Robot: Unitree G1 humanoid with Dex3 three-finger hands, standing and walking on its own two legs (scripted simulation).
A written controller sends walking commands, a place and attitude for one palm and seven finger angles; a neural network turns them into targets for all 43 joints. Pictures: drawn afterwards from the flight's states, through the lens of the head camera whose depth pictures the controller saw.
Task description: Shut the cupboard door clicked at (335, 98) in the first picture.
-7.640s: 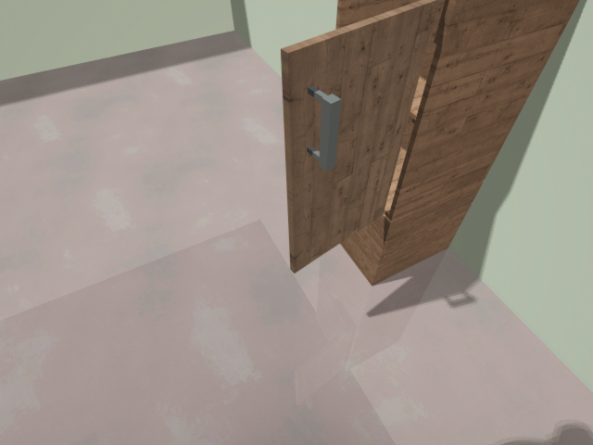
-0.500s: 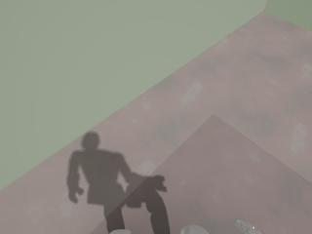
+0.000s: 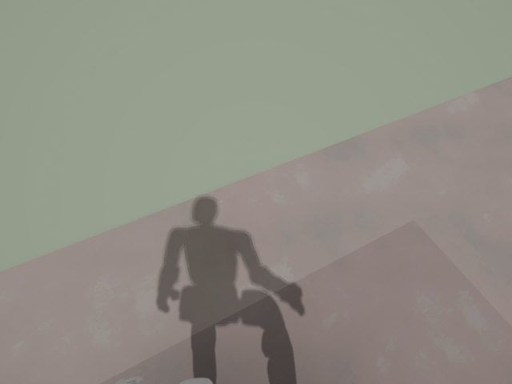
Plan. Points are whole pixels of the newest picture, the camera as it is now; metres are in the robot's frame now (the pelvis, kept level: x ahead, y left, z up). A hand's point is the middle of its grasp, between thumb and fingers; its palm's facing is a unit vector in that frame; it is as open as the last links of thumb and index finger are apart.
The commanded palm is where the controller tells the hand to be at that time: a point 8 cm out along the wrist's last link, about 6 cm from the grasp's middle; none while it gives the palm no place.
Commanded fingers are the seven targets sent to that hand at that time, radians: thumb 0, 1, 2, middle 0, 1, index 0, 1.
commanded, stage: walk to a spot facing it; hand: left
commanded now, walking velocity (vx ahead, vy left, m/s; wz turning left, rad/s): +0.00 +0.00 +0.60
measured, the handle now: out of the picture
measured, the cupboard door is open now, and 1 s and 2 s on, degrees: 100 100 100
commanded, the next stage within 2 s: none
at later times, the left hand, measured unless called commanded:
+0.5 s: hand out of the picture +0.05 +0.18 -0.13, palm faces +0.27 -0.92 -0.28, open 7.4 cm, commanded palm none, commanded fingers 0.00 0.90 0.90 -0.20 -0.30 -0.20 -0.30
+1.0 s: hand out of the picture -0.02 +0.21 -0.15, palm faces +0.56 -0.78 -0.27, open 7.4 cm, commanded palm none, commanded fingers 0.00 0.90 0.90 -0.20 -0.30 -0.20 -0.30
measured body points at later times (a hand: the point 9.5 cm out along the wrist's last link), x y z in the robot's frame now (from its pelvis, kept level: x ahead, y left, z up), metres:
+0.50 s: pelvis +0.01 -0.04 +0.01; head +0.06 -0.05 +0.46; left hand +0.04 +0.22 -0.11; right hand +0.14 -0.28 -0.15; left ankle -0.04 +0.08 -0.64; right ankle +0.03 -0.16 -0.72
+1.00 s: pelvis +0.02 -0.03 +0.01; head +0.06 +0.01 +0.46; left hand -0.05 +0.25 -0.13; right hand +0.23 -0.19 -0.13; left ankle -0.03 +0.08 -0.72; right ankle +0.10 -0.15 -0.69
